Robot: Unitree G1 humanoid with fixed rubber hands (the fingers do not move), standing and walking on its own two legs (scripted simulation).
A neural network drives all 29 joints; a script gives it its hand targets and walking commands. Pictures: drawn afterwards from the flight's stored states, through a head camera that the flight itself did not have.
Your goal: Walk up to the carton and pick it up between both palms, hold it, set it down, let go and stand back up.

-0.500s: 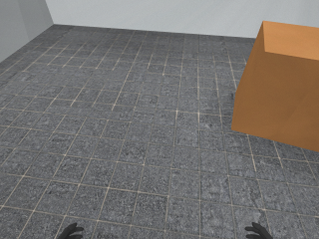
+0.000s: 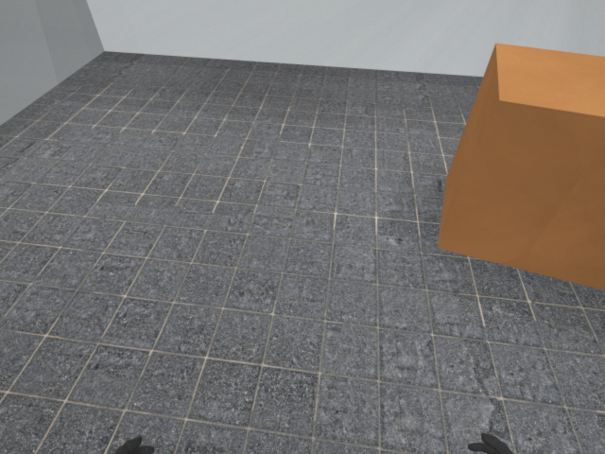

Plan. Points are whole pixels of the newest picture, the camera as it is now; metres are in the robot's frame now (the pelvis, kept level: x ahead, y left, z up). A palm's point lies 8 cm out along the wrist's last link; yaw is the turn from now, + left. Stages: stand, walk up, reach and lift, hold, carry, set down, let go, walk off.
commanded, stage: stand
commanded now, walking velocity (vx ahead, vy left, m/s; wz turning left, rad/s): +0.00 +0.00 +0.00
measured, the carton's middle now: out of the picture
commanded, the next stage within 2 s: walk up in 0.78 s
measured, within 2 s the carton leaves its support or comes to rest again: neither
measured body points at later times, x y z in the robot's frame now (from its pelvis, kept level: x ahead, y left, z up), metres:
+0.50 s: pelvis +0.00 +0.00 +0.00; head +0.00 +0.00 +0.45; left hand +0.12 +0.26 -0.11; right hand +0.12 -0.28 -0.10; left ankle +0.02 +0.12 -0.72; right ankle +0.03 -0.12 -0.72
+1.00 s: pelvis -0.01 +0.00 +0.01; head +0.00 +0.00 +0.46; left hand +0.11 +0.27 -0.11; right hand +0.11 -0.28 -0.11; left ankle +0.02 +0.12 -0.72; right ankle +0.03 -0.12 -0.72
